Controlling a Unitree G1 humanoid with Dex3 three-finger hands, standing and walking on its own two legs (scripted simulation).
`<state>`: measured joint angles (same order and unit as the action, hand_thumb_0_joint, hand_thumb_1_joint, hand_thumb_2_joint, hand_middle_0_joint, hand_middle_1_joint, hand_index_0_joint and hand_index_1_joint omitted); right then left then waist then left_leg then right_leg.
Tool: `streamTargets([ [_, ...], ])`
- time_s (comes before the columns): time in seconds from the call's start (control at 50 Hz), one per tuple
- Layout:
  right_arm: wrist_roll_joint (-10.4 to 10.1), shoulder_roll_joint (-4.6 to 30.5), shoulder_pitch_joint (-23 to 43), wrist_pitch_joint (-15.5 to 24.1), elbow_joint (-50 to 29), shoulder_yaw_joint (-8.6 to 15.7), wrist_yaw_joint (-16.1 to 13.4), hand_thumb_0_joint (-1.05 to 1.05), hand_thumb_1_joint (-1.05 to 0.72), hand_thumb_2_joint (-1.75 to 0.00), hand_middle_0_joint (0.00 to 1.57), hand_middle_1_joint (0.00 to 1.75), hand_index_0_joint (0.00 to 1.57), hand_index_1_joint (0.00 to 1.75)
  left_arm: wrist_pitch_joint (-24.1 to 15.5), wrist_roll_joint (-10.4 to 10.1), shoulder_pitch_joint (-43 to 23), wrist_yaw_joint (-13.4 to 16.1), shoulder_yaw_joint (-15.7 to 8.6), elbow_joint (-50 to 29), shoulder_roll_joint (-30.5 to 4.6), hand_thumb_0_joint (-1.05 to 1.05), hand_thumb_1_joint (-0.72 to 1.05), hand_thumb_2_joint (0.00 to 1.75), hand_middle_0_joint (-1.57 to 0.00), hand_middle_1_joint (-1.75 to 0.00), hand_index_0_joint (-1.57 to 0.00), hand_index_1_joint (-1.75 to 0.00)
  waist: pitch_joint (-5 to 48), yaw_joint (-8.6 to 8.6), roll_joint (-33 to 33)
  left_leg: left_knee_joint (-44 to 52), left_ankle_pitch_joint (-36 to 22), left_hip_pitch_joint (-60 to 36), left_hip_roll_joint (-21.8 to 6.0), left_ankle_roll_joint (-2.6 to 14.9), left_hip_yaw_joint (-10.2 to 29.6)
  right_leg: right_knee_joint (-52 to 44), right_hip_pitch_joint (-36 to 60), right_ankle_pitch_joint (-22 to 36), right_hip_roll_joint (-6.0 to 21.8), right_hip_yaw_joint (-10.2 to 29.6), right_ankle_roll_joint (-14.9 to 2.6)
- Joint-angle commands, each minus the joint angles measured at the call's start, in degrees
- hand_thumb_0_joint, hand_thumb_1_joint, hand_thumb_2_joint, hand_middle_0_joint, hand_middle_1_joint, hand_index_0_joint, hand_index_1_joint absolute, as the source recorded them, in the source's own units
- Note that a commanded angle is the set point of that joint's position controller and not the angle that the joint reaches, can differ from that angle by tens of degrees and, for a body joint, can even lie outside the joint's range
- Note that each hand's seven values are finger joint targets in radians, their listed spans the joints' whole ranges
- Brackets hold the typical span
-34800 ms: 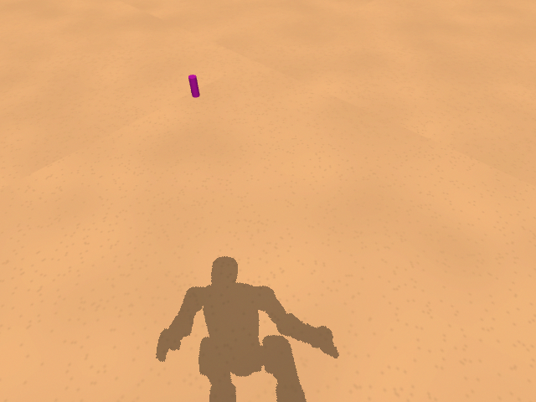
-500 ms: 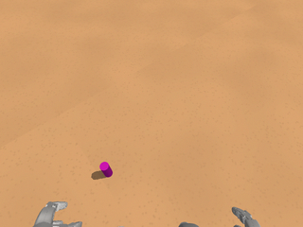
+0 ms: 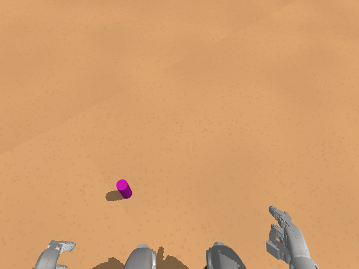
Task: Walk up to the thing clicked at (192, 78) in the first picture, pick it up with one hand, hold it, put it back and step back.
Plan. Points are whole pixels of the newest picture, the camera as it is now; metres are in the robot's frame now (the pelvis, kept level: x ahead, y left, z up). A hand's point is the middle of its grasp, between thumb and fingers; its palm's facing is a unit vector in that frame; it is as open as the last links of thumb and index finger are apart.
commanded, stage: rise first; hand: left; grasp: from above
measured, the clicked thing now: (124, 189) +0.49 +0.26 -0.62
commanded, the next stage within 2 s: approach in 1.92 s
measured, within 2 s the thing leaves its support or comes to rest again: neither
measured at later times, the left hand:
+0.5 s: hand (85, 241) +0.22 +0.29 -0.27, palm faces -0.39 -0.61 -0.68, open 13.9 cm
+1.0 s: hand (97, 209) +0.35 +0.31 -0.40, palm faces -0.49 -0.19 -0.85, open 13.8 cm
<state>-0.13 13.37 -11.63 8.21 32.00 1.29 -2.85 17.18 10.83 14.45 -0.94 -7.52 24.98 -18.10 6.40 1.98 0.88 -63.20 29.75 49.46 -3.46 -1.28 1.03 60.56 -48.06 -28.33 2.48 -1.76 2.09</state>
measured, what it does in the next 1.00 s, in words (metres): lowers itself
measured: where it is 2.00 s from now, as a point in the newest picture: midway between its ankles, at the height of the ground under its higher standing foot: outside the picture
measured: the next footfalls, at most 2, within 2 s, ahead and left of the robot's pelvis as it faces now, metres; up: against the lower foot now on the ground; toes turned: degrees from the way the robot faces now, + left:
none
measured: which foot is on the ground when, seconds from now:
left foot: down 0.00-1.00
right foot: down 0.00-1.00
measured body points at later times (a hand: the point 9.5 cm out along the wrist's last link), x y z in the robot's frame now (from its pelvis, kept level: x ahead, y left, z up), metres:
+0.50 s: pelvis -0.04 +0.00 -0.13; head +0.13 +0.01 +0.29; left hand +0.24 +0.32 -0.23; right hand +0.14 -0.28 -0.23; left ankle +0.01 +0.13 -0.66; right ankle +0.01 -0.15 -0.66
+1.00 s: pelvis -0.09 +0.00 -0.29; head +0.13 +0.03 +0.11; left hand +0.37 +0.32 -0.36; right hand -0.03 -0.29 -0.41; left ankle +0.00 +0.13 -0.66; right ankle +0.01 -0.15 -0.66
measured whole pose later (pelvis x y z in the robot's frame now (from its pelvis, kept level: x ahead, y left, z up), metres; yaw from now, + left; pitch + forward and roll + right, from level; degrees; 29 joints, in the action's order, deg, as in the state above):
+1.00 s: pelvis -0.09 +0.00 -0.29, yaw -3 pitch +33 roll -5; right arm 3.0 16.4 -9.7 3.3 40.9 1.4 4.0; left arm -15.1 58.8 -42.8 4.6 -10.3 65.2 -42.5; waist 5.1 7.4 0.9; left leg -123.2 37.8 119.2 -2.0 -1.4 6.4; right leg 119.4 -116.6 -36.4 1.9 -1.0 2.5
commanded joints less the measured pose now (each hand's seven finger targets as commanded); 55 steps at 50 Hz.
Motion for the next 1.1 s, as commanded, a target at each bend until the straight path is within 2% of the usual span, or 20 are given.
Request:
streamTargets([
  [0.0, -0.04, 8.06, -0.68, 3.57, -7.89, 3.41, -1.53, 0.00, -0.90, -0.90, 0.20, 0.30, 0.20, 0.30, -0.43, 1.14, 2.99, 1.22, -4.15, -10.49, -10.52, 0.00, -0.51, 0.93, -0.06, -1.11, -0.08, -1.09, 13.65, -0.24, 3.53, 7.07, -16.86, -7.68, 2.12, 0.99, -0.26, -5.15, 5.22, 13.22, -2.72, -1.25, -2.71],
  [0.1, 0.07, 7.87, -0.31, 4.59, -8.20, 3.11, -2.13, 0.00, -0.90, -0.90, 0.20, 0.30, 0.20, 0.30, -0.73, 2.11, -0.11, 1.77, -3.90, -11.91, -11.54, 0.00, -0.52, 0.93, -0.07, -1.10, -0.09, -1.08, 13.30, 0.98, 2.82, 4.24, -13.47, -4.01, 2.30, 1.50, -0.52, -3.89, 2.38, 11.33, -2.63, -0.79, -2.53],
  [0.2, 0.22, 8.50, -0.23, 6.14, -6.05, 3.25, -1.80, 0.00, -0.87, -0.89, 0.20, 0.30, 0.20, 0.30, -5.26, 6.62, -8.45, 2.45, -3.47, -5.03, -13.55, 0.00, -0.51, 0.94, -0.05, -1.10, -0.07, -1.08, 12.97, 1.51, 2.79, -1.43, -10.10, 2.95, 2.37, 1.63, -0.39, 1.97, -5.75, 8.09, -2.52, -0.27, -2.89],
  [0.26, 0.46, 9.58, -0.11, 7.17, -3.54, 4.03, -0.72, 0.00, -0.85, -0.89, 0.20, 0.30, 0.20, 0.30, -9.91, 10.53, -13.82, 2.44, -2.14, 0.68, -13.70, 0.00, -0.50, 0.94, -0.06, -1.09, -0.07, -1.08, 14.48, 1.37, 4.01, -6.08, -7.84, 7.74, 2.27, 1.26, 0.47, 8.99, -13.87, 5.51, -2.53, -0.14, -3.17],
  [0.32, 0.23, 10.42, 1.65, 8.27, -3.26, 4.24, 0.24, 0.00, -0.86, -0.89, 0.20, 0.30, 0.20, 0.30, -14.85, 15.43, -19.33, 3.52, -4.29, 2.89, -17.97, 0.00, -0.51, 0.96, -0.06, -1.09, -0.07, -1.08, 19.32, 0.34, 5.16, -10.98, -6.28, 12.44, 2.53, 1.10, 0.89, 15.10, -19.05, 4.42, -2.14, 0.22, -3.34],
  [0.36, 0.03, 11.00, 1.50, 8.27, -2.54, 4.67, 1.02, 0.00, -0.88, -0.90, 0.20, 0.30, 0.20, 0.30, -17.18, 17.82, -21.55, 3.98, -3.54, 5.13, -17.52, 0.00, -0.52, 0.95, -0.08, -1.10, -0.09, -1.09, 22.78, 0.53, 4.75, -13.79, -6.21, 14.98, 2.64, 1.06, 1.31, 18.66, -21.91, 4.61, -2.07, 0.23, -3.54],
  [0.38, -0.11, 11.28, 1.02, 8.08, -2.03, 5.02, 1.17, 0.00, -0.90, -0.90, 0.20, 0.30, 0.20, 0.30, -17.82, 19.28, -21.69, 4.29, -4.50, 5.74, -19.02, 0.00, -0.53, 0.95, -0.08, -1.12, -0.09, -1.11, 25.71, -0.33, 5.34, -15.70, -8.10, 15.15, 2.76, 1.12, 0.86, 20.03, -22.35, 6.12, -2.05, 0.50, -3.64],
  [0.44, -0.06, 12.25, 0.63, 7.09, -0.22, 5.34, 2.08, 0.00, -0.91, -0.90, 0.20, 0.30, 0.20, 0.30, -19.29, 22.90, -27.23, 4.99, -5.23, 8.91, -21.90, 0.00, -0.55, 0.97, -0.06, -1.15, -0.08, -1.13, 29.84, -0.14, 5.29, -21.43, -12.66, 18.75, 2.75, 1.28, 0.95, 25.24, -27.15, 8.95, -2.03, 0.09, -3.79],
  [0.5, 0.14, 12.82, -0.36, 5.89, 1.25, 6.04, 2.95, 0.00, -0.90, -0.90, 0.20, 0.30, 0.20, 0.30, -20.96, 27.08, -33.55, 5.72, -6.60, 12.66, -25.76, 0.00, -0.55, 0.98, -0.06, -1.14, -0.07, -1.13, 32.89, -0.99, 5.72, -25.66, -11.02, 22.65, 2.87, 1.45, 0.78, 28.72, -31.03, 7.61, -1.90, 0.04, -3.73],
  [0.52, 0.21, 12.88, -1.02, 5.37, 1.69, 5.93, 3.33, 0.00, -0.92, -0.91, 0.20, 0.30, 0.20, 0.30, -21.60, 28.61, -35.95, 5.97, -6.17, 14.11, -25.82, 0.00, -0.56, 0.99, -0.06, -1.15, -0.08, -1.13, 33.86, -0.12, 4.89, -27.52, -11.09, 24.78, 2.98, 1.64, 0.57, 30.05, -31.47, 8.07, -1.94, -0.04, -3.75],
  [0.6, 0.84, 13.53, -3.06, 3.58, 3.56, 6.15, 4.23, 0.00, -0.92, -0.91, 0.20, 0.30, 0.20, 0.30, -24.57, 33.39, -47.72, 6.43, -6.76, 17.11, -31.22, 0.00, -0.56, 0.99, -0.07, -1.15, -0.08, -1.14, 38.93, 0.50, 4.08, -34.51, -10.66, 30.28, 3.06, 2.30, -0.32, 34.21, -33.36, 8.69, -1.73, 0.03, -3.32],
  [0.66, 1.13, 13.59, -4.24, 2.18, 4.16, 6.14, 4.64, 0.00, -0.88, -0.90, 0.20, 0.30, 0.20, 0.30, -26.32, 36.57, -54.83, 6.44, -5.97, 21.88, -33.05, 0.00, -0.54, 1.01, -0.05, -1.14, -0.06, -1.13, 37.86, 1.78, 2.67, -36.97, -4.31, 36.28, 3.19, 2.56, -0.58, 35.63, -36.00, 3.71, -1.80, -0.49, -3.13],
  [0.68, 1.28, 13.94, -4.16, 1.75, 4.16, 6.33, 4.61, 0.00, -0.88, -0.90, 0.20, 0.30, 0.20, 0.30, -26.89, 37.39, -56.02, 6.46, -7.17, 23.06, -35.40, 0.00, -0.54, 1.01, -0.05, -1.14, -0.06, -1.13, 38.67, 1.21, 1.49, -37.86, -2.02, 37.64, 3.20, 2.74, -0.79, 35.67, -36.41, 1.38, -1.91, -0.58, -2.98],
  [0.74, 1.77, 14.13, -4.69, 0.33, 4.40, 5.66, 5.02, 0.00, -0.86, -0.89, 0.20, 0.30, 0.20, 0.30, -28.45, 40.22, -61.62, 6.50, -7.42, 24.83, -38.76, 0.00, -0.51, 1.01, -0.04, -1.13, -0.06, -1.12, 39.15, 2.00, 2.47, -40.18, 0.79, 40.92, 3.30, 3.05, -0.81, 37.84, -38.75, -1.61, -2.01, -1.03, -2.95],
  [0.78, 1.99, 14.01, -5.12, -0.45, 4.63, 5.47, 5.16, 0.00, -0.86, -0.89, 0.20, 0.30, 0.20, 0.30, -29.48, 41.98, -65.02, 6.33, -6.06, 26.72, -39.01, 0.00, -0.51, 1.01, -0.04, -1.12, -0.06, -1.11, 38.91, 3.15, 3.47, -41.80, 2.53, 42.23, 3.30, 3.15, -0.84, 38.93, -40.92, -3.35, -2.21, -1.39, -2.99],
  [0.86, 2.55, 14.66, -6.29, -2.19, 5.30, 4.95, 5.41, 0.00, -0.87, -0.90, 0.20, 0.30, 0.20, 0.30, -31.41, 44.90, -69.81, 6.95, -6.79, 28.52, -42.20, 0.00, -0.50, 1.00, -0.05, -1.11, -0.06, -1.09, 38.59, 3.73, 5.95, -43.27, 3.67, 42.57, 3.19, 2.94, 0.25, 42.17, -45.64, -4.50, -2.40, -2.69, -3.32],
  [0.92, 3.02, 14.84, -6.59, -3.55, 5.74, 4.56, 5.74, 0.00, -0.88, -0.90, 0.20, 0.30, 0.20, 0.30, -32.78, 47.57, -72.39, 7.89, -6.64, 32.01, -43.76, 0.00, -0.51, 1.00, -0.05, -1.08, -0.06, -1.07, 35.23, 4.59, 7.42, -44.29, 6.84, 44.91, 3.22, 2.94, 0.90, 43.96, -49.87, -7.07, -2.56, -3.40, -3.45],
  [0.96, 3.45, 15.12, -6.58, -4.42, 6.13, 4.00, 6.12, 0.00, -0.88, -0.90, 0.20, 0.30, 0.20, 0.30, -33.77, 49.34, -74.28, 8.79, -7.13, 32.57, -45.88, 0.00, -0.50, 0.98, -0.05, -1.07, -0.07, -1.05, 35.60, 4.29, 10.29, -44.79, 6.27, 44.21, 3.24, 2.56, 1.59, 46.26, -51.89, -6.38, -2.45, -3.86, -3.74],
  [1.04, 4.19, 15.36, -7.94, -5.87, 6.81, 3.48, 6.76, 0.00, -0.89, -0.90, 0.20, 0.30, 0.20, 0.30, -34.48, 52.96, -77.88, 11.02, -5.43, 35.31, -45.22, 0.00, -0.50, 0.99, -0.06, -1.04, -0.08, -1.03, 34.66, 6.20, 11.78, -46.88, 4.80, 45.08, 3.35, 2.55, 1.82, 48.46, -54.88, -4.58, -2.49, -4.52, -3.85],
  [1.08, 4.51, 16.02, -8.56, -6.48, 7.02, 3.42, 7.03, 0.00, -0.90, -0.90, 0.20, 0.30, 0.20, 0.30, -34.55, 54.45, -80.33, 12.28, -6.01, 35.02, -46.99, 0.00, -0.48, 0.96, -0.08, -1.02, -0.10, -1.00, 36.25, 6.30, 13.17, -47.49, 3.40, 43.75, 3.40, 2.39, 2.11, 49.38, -55.89, -3.37, -2.34, -4.65, -3.93],
])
